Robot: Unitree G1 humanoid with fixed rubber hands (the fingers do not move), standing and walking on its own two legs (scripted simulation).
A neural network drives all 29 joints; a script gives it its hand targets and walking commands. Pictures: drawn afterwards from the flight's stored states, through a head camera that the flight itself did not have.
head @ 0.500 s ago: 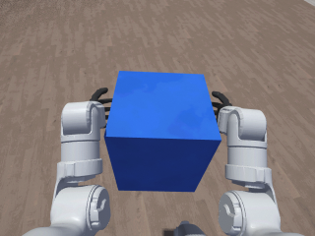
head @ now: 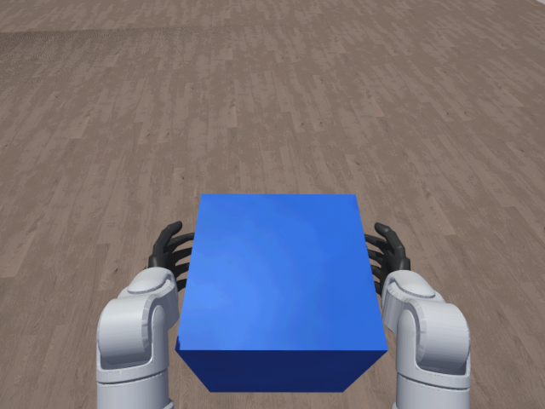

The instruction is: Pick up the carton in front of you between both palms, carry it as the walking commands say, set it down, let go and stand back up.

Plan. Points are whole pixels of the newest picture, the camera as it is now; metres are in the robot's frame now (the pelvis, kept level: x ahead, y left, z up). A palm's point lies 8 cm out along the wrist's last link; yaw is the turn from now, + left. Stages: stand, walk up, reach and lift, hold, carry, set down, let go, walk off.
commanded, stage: carry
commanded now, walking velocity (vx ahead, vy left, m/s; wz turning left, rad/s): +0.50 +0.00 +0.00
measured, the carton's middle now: (277, 300) +0.28 +0.01 +0.02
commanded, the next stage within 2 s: none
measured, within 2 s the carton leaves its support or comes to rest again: neither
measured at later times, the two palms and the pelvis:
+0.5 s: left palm (206, 141) +0.57 +0.14 +0.09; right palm (366, 147) +0.55 -0.15 +0.10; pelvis +0.30 +0.01 +0.00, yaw -3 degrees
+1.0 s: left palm (229, 84) +0.80 +0.13 +0.08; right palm (355, 82) +0.80 -0.17 +0.09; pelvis +0.54 -0.02 -0.01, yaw -2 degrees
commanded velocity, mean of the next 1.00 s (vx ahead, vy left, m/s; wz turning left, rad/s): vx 0.25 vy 0.00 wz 0.00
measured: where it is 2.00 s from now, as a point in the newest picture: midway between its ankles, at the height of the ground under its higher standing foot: (282, 338)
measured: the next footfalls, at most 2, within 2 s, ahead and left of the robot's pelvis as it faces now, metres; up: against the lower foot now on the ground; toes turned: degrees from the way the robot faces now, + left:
left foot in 0.12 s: +0.24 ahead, +0.12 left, +0.00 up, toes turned +8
right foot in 0.58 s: +0.51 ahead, -0.12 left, +0.00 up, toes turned -7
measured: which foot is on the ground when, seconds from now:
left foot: up 0.00-0.10, down 0.12-0.60, up 0.62-0.88, down 0.90-1.00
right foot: down 0.00-0.14, up 0.16-0.56, down 0.58-1.00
